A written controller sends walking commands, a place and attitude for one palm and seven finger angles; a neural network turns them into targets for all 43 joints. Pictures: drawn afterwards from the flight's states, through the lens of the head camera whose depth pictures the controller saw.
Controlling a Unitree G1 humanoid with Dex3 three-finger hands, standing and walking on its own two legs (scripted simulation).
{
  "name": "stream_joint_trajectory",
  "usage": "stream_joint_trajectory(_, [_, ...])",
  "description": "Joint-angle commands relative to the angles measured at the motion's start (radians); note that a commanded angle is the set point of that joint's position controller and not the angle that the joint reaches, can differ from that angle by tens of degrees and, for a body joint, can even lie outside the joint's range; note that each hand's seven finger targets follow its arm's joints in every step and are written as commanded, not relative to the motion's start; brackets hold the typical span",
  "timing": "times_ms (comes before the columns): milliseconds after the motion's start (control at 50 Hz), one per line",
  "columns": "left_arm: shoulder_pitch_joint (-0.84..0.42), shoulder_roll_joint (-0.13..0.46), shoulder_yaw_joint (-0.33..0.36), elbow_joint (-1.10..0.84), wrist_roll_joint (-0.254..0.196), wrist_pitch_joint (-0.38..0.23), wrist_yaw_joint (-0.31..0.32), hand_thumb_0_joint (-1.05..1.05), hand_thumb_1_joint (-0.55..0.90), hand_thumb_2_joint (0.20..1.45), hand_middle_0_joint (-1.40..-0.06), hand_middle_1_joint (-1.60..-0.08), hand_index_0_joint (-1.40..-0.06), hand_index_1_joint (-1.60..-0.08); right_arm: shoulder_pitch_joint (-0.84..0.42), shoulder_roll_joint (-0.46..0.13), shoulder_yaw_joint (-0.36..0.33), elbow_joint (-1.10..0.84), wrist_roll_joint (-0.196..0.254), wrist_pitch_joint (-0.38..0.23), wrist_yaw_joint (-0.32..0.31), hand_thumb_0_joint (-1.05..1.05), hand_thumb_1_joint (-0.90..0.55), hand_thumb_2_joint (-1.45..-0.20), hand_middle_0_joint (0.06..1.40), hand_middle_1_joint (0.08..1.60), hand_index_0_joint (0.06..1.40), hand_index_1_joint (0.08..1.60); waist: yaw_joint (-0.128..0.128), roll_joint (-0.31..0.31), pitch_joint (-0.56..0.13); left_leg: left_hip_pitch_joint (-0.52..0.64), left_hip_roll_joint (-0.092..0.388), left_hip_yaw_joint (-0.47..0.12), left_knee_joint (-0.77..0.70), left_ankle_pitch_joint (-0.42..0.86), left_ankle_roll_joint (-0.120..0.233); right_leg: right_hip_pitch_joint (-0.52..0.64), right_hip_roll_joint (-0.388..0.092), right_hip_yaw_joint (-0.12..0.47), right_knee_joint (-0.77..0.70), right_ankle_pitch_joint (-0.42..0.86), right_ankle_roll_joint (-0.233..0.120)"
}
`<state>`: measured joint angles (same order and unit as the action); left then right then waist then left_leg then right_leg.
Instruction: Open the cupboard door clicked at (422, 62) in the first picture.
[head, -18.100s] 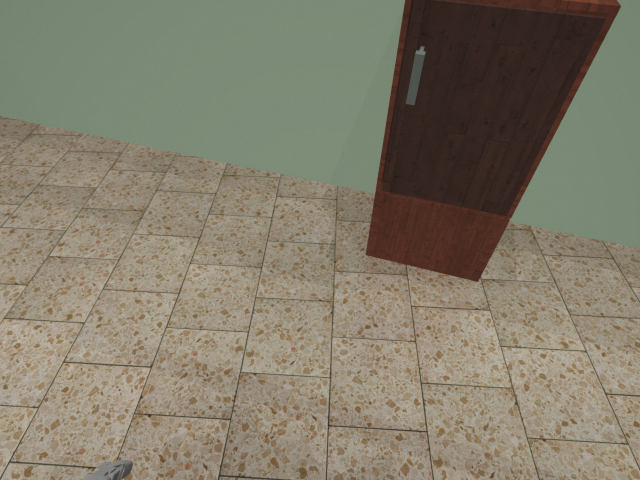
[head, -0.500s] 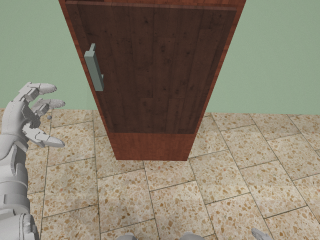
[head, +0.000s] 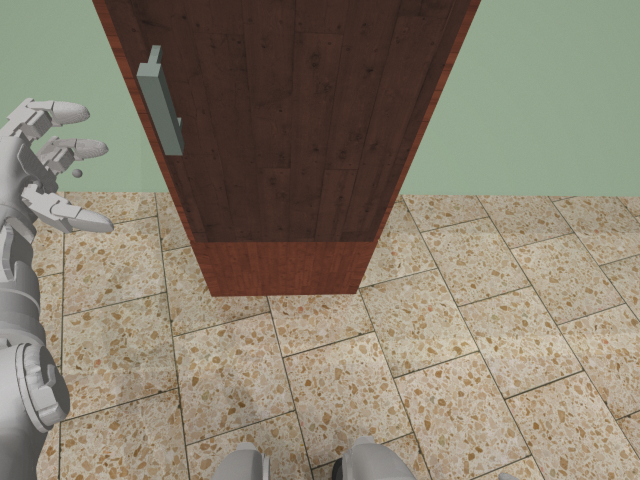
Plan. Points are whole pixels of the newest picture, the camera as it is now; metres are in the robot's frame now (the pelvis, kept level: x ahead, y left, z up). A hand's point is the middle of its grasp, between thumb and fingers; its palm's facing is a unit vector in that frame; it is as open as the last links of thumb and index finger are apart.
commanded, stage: move the hooked fingers beside the handle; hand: left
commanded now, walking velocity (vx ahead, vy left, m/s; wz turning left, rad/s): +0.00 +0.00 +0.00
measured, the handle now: (165, 102) +0.58 +0.20 +0.08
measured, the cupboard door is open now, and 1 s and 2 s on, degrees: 0 0 0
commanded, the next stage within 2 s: slide the fingers in behind the handle in 1.24 s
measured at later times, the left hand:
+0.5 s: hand (109, 123) +0.53 +0.26 +0.09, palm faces +0.02 -1.00 -0.01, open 13.9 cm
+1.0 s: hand (105, 132) +0.52 +0.26 +0.09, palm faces +0.00 -1.00 -0.02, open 14.0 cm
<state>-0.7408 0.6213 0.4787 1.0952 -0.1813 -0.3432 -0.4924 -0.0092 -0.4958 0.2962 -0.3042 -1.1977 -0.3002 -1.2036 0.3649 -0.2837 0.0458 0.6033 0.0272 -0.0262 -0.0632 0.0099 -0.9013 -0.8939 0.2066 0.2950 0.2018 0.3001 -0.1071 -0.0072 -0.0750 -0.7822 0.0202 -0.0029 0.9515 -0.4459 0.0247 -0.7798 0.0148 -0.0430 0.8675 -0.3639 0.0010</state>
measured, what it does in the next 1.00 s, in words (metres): stands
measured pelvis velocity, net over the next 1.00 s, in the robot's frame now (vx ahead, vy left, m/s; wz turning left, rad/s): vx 0.02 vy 0.00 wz -0.02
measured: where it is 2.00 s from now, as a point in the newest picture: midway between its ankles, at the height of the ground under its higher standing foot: outside the picture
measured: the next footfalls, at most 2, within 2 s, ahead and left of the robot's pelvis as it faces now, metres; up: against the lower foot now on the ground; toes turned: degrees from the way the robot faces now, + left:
none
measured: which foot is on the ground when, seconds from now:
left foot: down 0.00-1.00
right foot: down 0.00-1.00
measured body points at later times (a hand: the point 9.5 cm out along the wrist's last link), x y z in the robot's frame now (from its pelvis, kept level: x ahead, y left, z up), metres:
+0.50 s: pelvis +0.01 +0.01 -0.01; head +0.15 +0.03 +0.42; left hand +0.52 +0.31 +0.10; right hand -0.02 -0.26 -0.10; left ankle +0.00 +0.10 -0.69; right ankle +0.03 -0.13 -0.69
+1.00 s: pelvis +0.02 +0.00 +0.00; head +0.15 +0.03 +0.43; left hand +0.51 +0.32 +0.09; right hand +0.02 -0.27 -0.10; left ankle +0.00 +0.10 -0.69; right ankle +0.03 -0.13 -0.69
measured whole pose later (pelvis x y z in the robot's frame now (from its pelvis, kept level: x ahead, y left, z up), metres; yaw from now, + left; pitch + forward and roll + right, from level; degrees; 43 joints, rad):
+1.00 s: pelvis +0.02 +0.00 +0.00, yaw -1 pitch +21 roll -4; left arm -0.90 0.70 0.48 1.19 -0.11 -0.31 -0.45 -0.01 -0.50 0.30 -0.30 -1.20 -0.30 -1.20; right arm 0.40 -0.28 0.05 0.58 0.00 0.10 -0.03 0.01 -0.90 -0.89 0.21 0.29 0.20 0.30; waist -0.17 0.01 -0.09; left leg -0.86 0.04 -0.01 0.97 -0.48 0.02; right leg -0.84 0.04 -0.05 0.86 -0.38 0.00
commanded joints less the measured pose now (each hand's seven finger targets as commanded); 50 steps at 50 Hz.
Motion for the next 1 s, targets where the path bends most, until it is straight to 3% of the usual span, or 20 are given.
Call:
stream_joint_trajectory(0, [-0.488,0.313,0.033,-0.163,-0.018,-0.064,0.005,0.000,-0.500,0.300,-0.300,-1.200,-0.300,-1.200,0.134,-0.192,-0.067,-0.054,-0.006,-0.003,-0.013,0.000,-0.900,-0.900,0.200,0.300,0.200,0.300,-0.030,0.148,-0.411,0.260,0.008,-0.055,-0.119,0.354,-0.008,0.129,0.028,0.012,-0.067,0.215,-0.026])
stream_joint_trajectory(20, [-0.502,0.276,-0.002,-0.121,-0.011,-0.048,0.006,0.000,-0.500,0.300,-0.300,-1.200,-0.300,-1.200,0.135,-0.189,-0.063,-0.050,-0.006,0.000,-0.012,0.000,-0.900,-0.900,0.200,0.300,0.200,0.300,-0.042,0.162,-0.377,0.247,0.005,-0.056,-0.122,0.328,-0.008,0.106,0.027,0.009,-0.072,0.194,-0.026])
stream_joint_trajectory(80, [-0.528,0.350,0.033,-0.074,0.018,-0.023,0.022,0.000,-0.500,0.300,-0.300,-1.200,-0.300,-1.200,0.161,-0.202,-0.061,-0.048,-0.011,0.011,-0.014,0.000,-0.900,-0.900,0.200,0.300,0.200,0.300,-0.045,0.147,-0.361,0.209,0.005,-0.063,-0.118,0.306,-0.003,0.094,0.027,0.007,-0.067,0.175,-0.028])
stream_joint_trajectory(160, [-0.597,0.354,0.024,-0.126,0.036,-0.044,0.048,0.000,-0.500,0.300,-0.300,-1.200,-0.300,-1.200,0.184,-0.198,-0.061,-0.047,-0.022,0.023,-0.005,0.000,-0.900,-0.900,0.200,0.300,0.200,0.300,-0.051,0.211,-0.456,0.282,0.012,-0.071,-0.104,0.374,-0.014,0.070,0.029,0.004,-0.057,0.193,-0.026])
stream_joint_trajectory(200, [-0.610,0.427,0.084,-0.158,0.031,-0.068,0.054,0.000,-0.500,0.300,-0.300,-1.200,-0.300,-1.200,0.203,-0.207,-0.063,-0.046,-0.029,0.034,-0.003,0.000,-0.900,-0.900,0.200,0.300,0.200,0.300,-0.040,0.209,-0.537,0.320,0.018,-0.080,-0.090,0.462,-0.022,0.094,0.034,0.001,-0.041,0.239,-0.028])
stream_joint_trajectory(220, [-0.612,0.398,0.064,-0.146,0.032,-0.069,0.055,0.000,-0.500,0.300,-0.300,-1.200,-0.300,-1.200,0.204,-0.203,-0.063,-0.045,-0.028,0.040,0.000,0.000,-0.900,-0.900,0.200,0.300,0.200,0.300,-0.046,0.216,-0.544,0.331,0.017,-0.080,-0.086,0.488,-0.024,0.093,0.036,0.001,-0.042,0.251,-0.027])
stream_joint_trajectory(260, [-0.604,0.368,0.045,-0.083,0.038,-0.053,0.057,0.000,-0.500,0.300,-0.300,-1.200,-0.300,-1.200,0.210,-0.199,-0.060,-0.036,-0.029,0.049,0.006,0.000,-0.900,-0.900,0.200,0.300,0.200,0.300,-0.058,0.214,-0.475,0.299,0.018,-0.073,-0.085,0.453,-0.020,0.066,0.038,-0.003,-0.051,0.232,-0.024])
stream_joint_trajectory(300, [-0.608,0.399,0.054,-0.052,0.052,-0.035,0.060,0.000,-0.500,0.300,-0.300,-1.200,-0.300,-1.200,0.223,-0.205,-0.059,-0.037,-0.029,0.062,0.005,0.000,-0.900,-0.900,0.200,0.300,0.200,0.300,-0.062,0.188,-0.446,0.267,0.020,-0.073,-0.090,0.445,-0.014,0.075,0.038,-0.002,-0.055,0.239,-0.023])
stream_joint_trajectory(340, [-0.591,0.382,0.036,-0.024,0.067,-0.012,0.065,0.000,-0.500,0.300,-0.300,-1.200,-0.300,-1.200,0.234,-0.204,-0.057,-0.045,-0.031,0.071,0.007,0.000,-0.900,-0.900,0.200,0.300,0.200,0.300,-0.069,0.179,-0.437,0.245,0.017,-0.064,-0.090,0.434,-0.005,0.078,0.037,0.001,-0.061,0.249,-0.020])
stream_joint_trajectory(400, [-0.628,0.452,0.073,-0.026,0.080,-0.011,0.074,0.000,-0.500,0.300,-0.300,-1.200,-0.300,-1.200,0.250,-0.209,-0.054,-0.046,-0.034,0.085,0.006,0.000,-0.900,-0.900,0.200,0.300,0.200,0.300,-0.071,0.192,-0.441,0.228,0.019,-0.062,-0.084,0.453,-0.005,0.089,0.038,0.004,-0.055,0.272,-0.021])
stream_joint_trajectory(420, [-0.650,0.442,0.060,-0.034,0.082,-0.014,0.075,0.000,-0.500,0.300,-0.300,-1.200,-0.300,-1.200,0.254,-0.208,-0.053,-0.045,-0.036,0.087,0.006,0.000,-0.900,-0.900,0.200,0.300,0.200,0.300,-0.083,0.176,-0.456,0.230,0.019,-0.062,-0.078,0.455,-0.002,0.093,0.039,0.006,-0.056,0.280,-0.019])
stream_joint_trajectory(480, [-0.601,0.435,0.074,-0.069,0.073,-0.044,0.071,0.000,-0.500,0.300,-0.300,-1.200,-0.300,-1.200,0.260,-0.204,-0.057,-0.059,-0.040,0.095,0.011,0.000,-0.900,-0.900,0.200,0.300,0.200,0.300,-0.061,0.210,-0.501,0.271,0.020,-0.062,-0.071,0.522,-0.010,0.105,0.044,0.004,-0.043,0.313,-0.027])
stream_joint_trajectory(540, [-0.590,0.427,0.072,-0.053,0.065,-0.042,0.061,0.000,-0.500,0.300,-0.300,-1.200,-0.300,-1.200,0.259,-0.205,-0.058,-0.055,-0.039,0.103,0.017,0.000,-0.900,-0.900,0.200,0.300,0.200,0.300,-0.072,0.182,-0.491,0.245,0.021,-0.051,-0.066,0.490,-0.002,0.119,0.045,0.010,-0.053,0.320,-0.019])
stream_joint_trajectory(600, [-0.551,0.471,0.108,-0.061,0.062,-0.030,0.049,0.000,-0.500,0.300,-0.300,-1.200,-0.300,-1.200,0.262,-0.208,-0.063,-0.066,-0.036,0.110,0.014,0.000,-0.900,-0.900,0.200,0.300,0.200,0.300,-0.051,0.190,-0.516,0.237,0.018,-0.044,-0.070,0.508,0.000,0.159,0.045,0.013,-0.050,0.353,-0.021])
stream_joint_trajectory(680, [-0.588,0.432,0.076,-0.120,0.059,-0.041,0.049,0.000,-0.500,0.300,-0.300,-1.200,-0.300,-1.200,0.254,-0.198,-0.061,-0.067,-0.034,0.118,0.016,0.000,-0.900,-0.900,0.200,0.300,0.200,0.300,-0.063,0.225,-0.490,0.277,0.021,-0.049,-0.066,0.537,-0.002,0.120,0.049,0.006,-0.052,0.351,-0.023])
stream_joint_trajectory(700, [-0.580,0.453,0.097,-0.138,0.057,-0.048,0.052,0.000,-0.500,0.300,-0.300,-1.200,-0.300,-1.200,0.254,-0.200,-0.066,-0.065,-0.036,0.119,0.016,0.000,-0.900,-0.900,0.200,0.300,0.200,0.300,-0.058,0.227,-0.523,0.294,0.023,-0.048,-0.062,0.549,-0.003,0.128,0.050,0.009,-0.052,0.358,-0.020])
stream_joint_trajectory(780, [-0.592,0.417,0.083,-0.169,0.039,-0.065,0.052,0.000,-0.500,0.300,-0.300,-1.200,-0.300,-1.200,0.246,-0.194,-0.066,-0.060,-0.035,0.118,0.017,0.000,-0.900,-0.900,0.200,0.300,0.200,0.300,-0.063,0.254,-0.535,0.327,0.023,-0.052,-0.056,0.580,-0.006,0.124,0.052,0.008,-0.050,0.373,-0.024])
stream_joint_trajectory(820, [-0.557,0.417,0.081,-0.112,0.042,-0.048,0.050,0.000,-0.500,0.300,-0.300,-1.200,-0.300,-1.200,0.239,-0.196,-0.065,-0.053,-0.033,0.120,0.017,0.000,-0.900,-0.900,0.200,0.300,0.200,0.300,-0.064,0.223,-0.488,0.290,0.022,-0.048,-0.062,0.541,-0.004,0.123,0.050,0.007,-0.059,0.357,-0.020])
stream_joint_trajectory(860, [-0.555,0.359,0.022,-0.081,0.052,-0.025,0.045,0.000,-0.500,0.300,-0.300,-1.200,-0.300,-1.200,0.233,-0.192,-0.060,-0.054,-0.028,0.123,0.016,0.000,-0.900,-0.900,0.200,0.300,0.200,0.300,-0.078,0.226,-0.440,0.271,0.018,-0.047,-0.071,0.508,-0.001,0.102,0.047,0.002,-0.063,0.336,-0.020])
stream_joint_trajectory(980, [-0.541,0.322,0.027,-0.136,0.020,-0.041,0.050,0.000,-0.500,0.300,-0.300,-1.200,-0.300,-1.200,0.229,-0.189,-0.066,-0.063,-0.032,0.120,0.019,0.000,-0.900,-0.900,0.200,0.300,0.200,0.300,-0.067,0.201,-0.487,0.321,0.023,-0.056,-0.061,0.590,-0.006,0.113,0.050,-0.001,-0.054,0.376,-0.024])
